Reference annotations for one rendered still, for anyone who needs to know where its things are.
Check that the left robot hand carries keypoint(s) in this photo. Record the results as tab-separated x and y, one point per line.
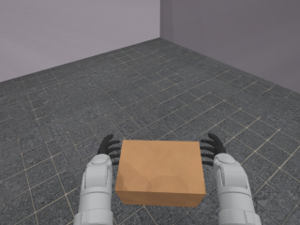
104	148

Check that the carton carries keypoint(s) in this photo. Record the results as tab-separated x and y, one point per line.
160	173

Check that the right robot hand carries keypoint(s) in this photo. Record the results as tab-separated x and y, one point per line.
217	149

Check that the right robot forearm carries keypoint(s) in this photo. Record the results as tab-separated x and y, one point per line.
233	191

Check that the left robot forearm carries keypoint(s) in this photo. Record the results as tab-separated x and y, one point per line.
96	193

